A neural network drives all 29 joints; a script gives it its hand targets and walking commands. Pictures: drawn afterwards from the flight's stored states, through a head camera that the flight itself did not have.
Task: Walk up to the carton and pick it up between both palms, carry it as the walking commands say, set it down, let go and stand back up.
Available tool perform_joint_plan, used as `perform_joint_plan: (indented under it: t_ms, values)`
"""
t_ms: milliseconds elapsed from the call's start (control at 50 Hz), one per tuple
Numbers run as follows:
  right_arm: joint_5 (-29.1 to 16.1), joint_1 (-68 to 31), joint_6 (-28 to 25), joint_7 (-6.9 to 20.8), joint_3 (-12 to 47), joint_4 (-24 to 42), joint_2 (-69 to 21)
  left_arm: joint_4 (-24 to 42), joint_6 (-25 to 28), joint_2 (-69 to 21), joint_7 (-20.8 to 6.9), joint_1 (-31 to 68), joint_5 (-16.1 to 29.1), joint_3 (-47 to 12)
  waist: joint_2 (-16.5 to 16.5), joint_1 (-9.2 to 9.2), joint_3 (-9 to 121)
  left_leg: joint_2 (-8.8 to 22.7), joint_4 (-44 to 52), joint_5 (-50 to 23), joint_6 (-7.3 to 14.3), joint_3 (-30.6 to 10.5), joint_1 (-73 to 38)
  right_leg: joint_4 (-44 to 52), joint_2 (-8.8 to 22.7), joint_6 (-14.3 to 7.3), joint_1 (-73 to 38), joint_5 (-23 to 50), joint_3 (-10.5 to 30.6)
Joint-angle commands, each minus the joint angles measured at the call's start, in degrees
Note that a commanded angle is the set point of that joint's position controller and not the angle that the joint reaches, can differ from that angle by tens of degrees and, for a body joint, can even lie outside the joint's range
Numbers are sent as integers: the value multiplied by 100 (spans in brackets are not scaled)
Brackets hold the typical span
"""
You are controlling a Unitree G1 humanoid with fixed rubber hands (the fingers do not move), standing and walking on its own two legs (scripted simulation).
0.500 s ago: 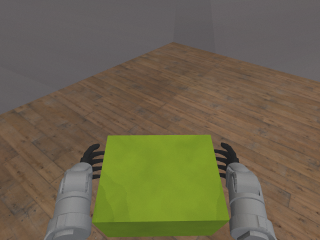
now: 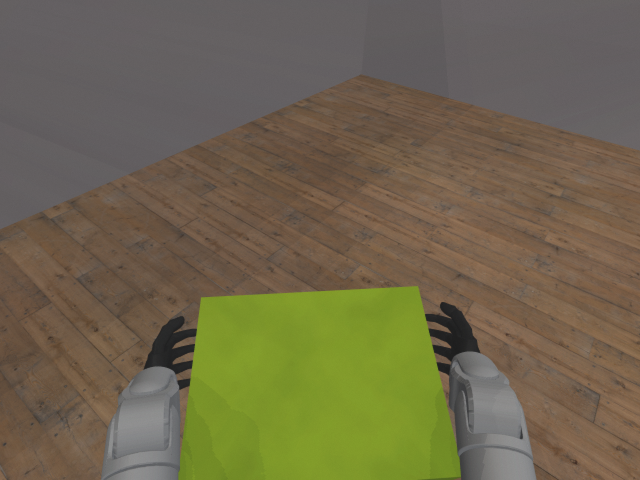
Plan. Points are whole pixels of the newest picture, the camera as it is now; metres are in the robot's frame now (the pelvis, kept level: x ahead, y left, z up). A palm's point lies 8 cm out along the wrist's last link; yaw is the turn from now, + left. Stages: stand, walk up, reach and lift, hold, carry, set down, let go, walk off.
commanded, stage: reach and lift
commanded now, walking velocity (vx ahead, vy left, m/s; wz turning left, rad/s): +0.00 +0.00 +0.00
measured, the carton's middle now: (315, 395) +0.28 +0.01 -0.04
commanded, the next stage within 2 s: hold in 0.64 s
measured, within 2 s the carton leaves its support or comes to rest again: neither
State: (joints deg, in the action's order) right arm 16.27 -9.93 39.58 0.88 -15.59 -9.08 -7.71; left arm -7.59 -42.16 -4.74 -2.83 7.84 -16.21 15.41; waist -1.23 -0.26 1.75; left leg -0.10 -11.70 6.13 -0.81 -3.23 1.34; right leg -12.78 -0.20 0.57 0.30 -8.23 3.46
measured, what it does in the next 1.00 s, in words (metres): stands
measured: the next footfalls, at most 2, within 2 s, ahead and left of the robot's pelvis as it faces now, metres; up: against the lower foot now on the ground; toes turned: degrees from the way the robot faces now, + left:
none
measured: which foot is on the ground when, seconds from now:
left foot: down 0.00-1.00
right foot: down 0.00-1.00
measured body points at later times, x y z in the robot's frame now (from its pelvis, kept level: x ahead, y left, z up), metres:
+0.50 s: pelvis -0.03 +0.01 +0.00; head -0.07 +0.02 +0.45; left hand +0.28 +0.21 +0.03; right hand +0.28 -0.17 +0.04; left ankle +0.01 +0.13 -0.75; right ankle -0.01 -0.13 -0.75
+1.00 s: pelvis +0.00 +0.00 +0.00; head -0.04 +0.01 +0.45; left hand +0.27 +0.20 +0.02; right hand +0.28 -0.18 +0.03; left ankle +0.01 +0.13 -0.75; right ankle -0.01 -0.13 -0.75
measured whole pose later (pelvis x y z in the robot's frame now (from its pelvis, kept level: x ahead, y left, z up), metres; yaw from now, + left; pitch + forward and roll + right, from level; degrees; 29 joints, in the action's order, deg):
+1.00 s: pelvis +0.00 +0.00 +0.00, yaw +0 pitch -5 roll +0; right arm 14.8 -7.1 38.4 0.6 -14.5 -8.5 -7.4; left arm -6.1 -41.5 -4.8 -2.2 5.9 -15.6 14.6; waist -1.8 -1.0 1.5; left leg 0.1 -10.7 5.8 -0.9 -2.9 0.2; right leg -12.7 -0.4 0.4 -0.3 -8.2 3.9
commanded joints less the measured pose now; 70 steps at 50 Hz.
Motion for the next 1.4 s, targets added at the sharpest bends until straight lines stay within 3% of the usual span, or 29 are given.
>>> perform_joint_plan:
  t_ms: [0,80,100,260,280,380,400,420,440,460,520,580,600,620,640,660,680,720,800,820,840,860,1000,1020,1040,1120,1260,1360,1380]
  values:
    - [-1469,-2789,-79,1848,3111,-61,-4427,425,325,-4492,-1608,3361,1661,-3376,-176,116,1340,-583,-130,-1378,46,45,-856,-35,-560,165,92,1506,-130]
    - [-1512,-3172,-154,1837,3208,-55,-4606,125,395,-4327,-1709,3384,1567,-3148,-149,-65,1481,-632,-96,-1064,144,173,-882,58,-462,189,216,1163,-67]
    - [-1509,-3178,-209,1861,3164,-133,-4546,84,445,-4356,-1712,3562,1484,-3153,453,-172,1290,-683,-81,-921,127,307,-619,86,-371,154,242,1103,20]
    - [-1468,-4130,-312,2023,3115,-564,-4753,-315,653,-4555,-1851,4439,1544,-3110,-152,-48,1379,-576,-105,247,283,281,-368,85,-398,110,493,-443,-70]
    - [-1408,-3982,-309,2046,2776,-829,-4642,-448,599,-4592,-1875,4603,1507,-2910,169,38,973,-494,-79,724,236,267,-131,14,-417,1,690,-875,-125]
    - [-1352,-4337,-383,2226,2699,-852,-4275,-1094,622,-4996,-1906,4352,1444,-2779,474,0,1588,-385,83,215,80,195,-400,120,-530,-91,396,-440,-178]
    - [-1393,-4224,-422,2273,2677,-934,-4588,-614,696,-5163,-1904,4880,1713,-3111,-52,303,1956,-359,-59,309,89,104,-699,33,-573,-72,534,-496,-170]
    - [-1334,-4159,-370,2286,2492,-1138,-4470,-825,639,-5068,-1898,4720,1520,-2857,604,152,1605,-381,79,420,86,238,-383,77,-506,-121,501,-414,-216]
    - [-1273,-4198,-378,2362,2444,-1142,-4354,-680,683,-5037,-1864,4689,1557,-2885,-26,281,1469,-381,75,103,96,121,-400,61,-578,-72,518,-264,-265]
    - [-1371,-3850,-309,2343,2504,-1298,-4589,-606,618,-4885,-1886,4570,1461,-2838,476,75,1629,-432,49,273,75,279,-423,75,-488,-122,222,-231,-159]
    - [-1299,-4076,-375,2334,2493,-831,-4335,-802,583,-5077,-1853,4337,1432,-2798,-120,171,1849,-297,15,-345,34,41,-784,91,-556,-83,420,35,-226]
    - [-1477,-3430,-262,2307,2699,-830,-4440,-473,489,-5137,-1738,3878,1494,-3018,583,146,1901,-414,-54,-1289,-29,120,-961,11,-499,-84,159,878,-133]
    - [-1546,-3397,-244,2287,2908,-737,-4564,-204,502,-4906,-1706,3728,1504,-2983,-109,17,1638,-518,-89,-1635,63,156,-928,55,-567,5,191,1164,-184]
    - [-1612,-3302,-248,2292,3062,-442,-4447,-56,506,-4940,-1702,3517,1469,-3067,400,-80,1989,-489,-47,-1782,10,92,-906,17,-576,-38,-173,1322,-149]
    - [-1497,-3083,-171,2244,2933,-458,-4515,52,436,-4805,-1683,3369,1377,-3072,68,-52,1600,-533,-50,-1755,14,151,-883,81,-627,12,-82,1347,-132]
    - [-1673,-3151,-194,2212,3054,-409,-4539,1,420,-4780,-1644,3154,1420,-3140,472,-127,1527,-611,-9,-1834,15,272,-672,60,-500,8,-258,1635,-55]
    - [-1629,-2627,-176,2148,3091,-450,-4559,325,493,-4831,-1630,3394,1678,-3312,31,-40,1598,-556,-49,-2185,54,178,-983,88,-542,76,-108,1911,-38]
    - [-1720,-2723,-201,2160,3210,-140,-4532,699,485,-4825,-1600,3565,1728,-3532,442,-38,1661,-533,-35,-1780,-25,194,-964,42,-513,-6,-193,1591,-40]
    - [-1610,-2932,-212,2024,3415,281,-4448,526,466,-4605,-1658,3137,1694,-3504,-364,-71,1563,-668,-77,-1823,143,205,-819,73,-545,207,-65,1934,-28]
    - [-1816,-2943,-242,1976,3731,633,-4557,435,436,-4775,-1686,2843,1699,-3540,-130,-207,1835,-675,-117,-1960,144,143,-774,-59,-499,177,-400,2246,-23]
    - [-1855,-3035,-273,1945,3840,839,-4457,374,440,-4786,-1738,2691,1687,-3623,-9,-200,1875,-702,-123,-1998,95,214,-767,-10,-547,189,-438,2214,5]
    - [-1652,-2336,-201,1925,3561,387,-4441,873,523,-4579,-1664,3034,1899,-3709,-542,79,1951,-584,-191,-2161,168,102,-1242,-9,-554,198,-79,2272,62]
    - [-1521,-2763,-191,1827,3189,-35,-4245,78,402,-4499,-1767,3143,1605,-3313,291,-101,937,-638,42,-700,142,250,-565,222,-480,23,94,662,-30]
    - [-1534,-2900,-262,1867,3217,149,-4429,66,414,-4575,-1749,3117,1613,-3491,309,152,1253,-631,-118,-778,202,233,-813,181,-414,-22,130,695,114]
    - [-1554,-2892,-253,1922,3240,66,-4456,289,476,-4469,-1748,3191,1590,-3423,382,-116,1059,-685,-45,-838,160,310,-554,110,-450,17,63,896,54]
    - [-1491,-3075,-143,1974,3097,-577,-4517,143,494,-4477,-1765,3949,1698,-3287,-145,-2,939,-580,-2,-147,221,221,-531,217,-512,-17,290,-42,17]
    - [-1537,-3248,-282,1988,3039,-319,-4268,-126,550,-4807,-1761,3796,1633,-3320,501,-71,1323,-471,-88,-918,52,162,-550,50,-528,-88,101,580,-28]
    - [-1621,-3824,-336,2046,3234,-133,-4379,-277,545,-4804,-1761,3553,1602,-3140,-276,-17,1407,-536,-139,-767,162,101,-630,47,-593,-4,179,270,-128]
    - [-1506,-3655,-296,2065,3122,-259,-4393,-291,563,-4807,-1774,3801,1667,-3249,-31,85,1717,-540,-84,-612,70,127,-670,27,-589,-66,63,260,-109]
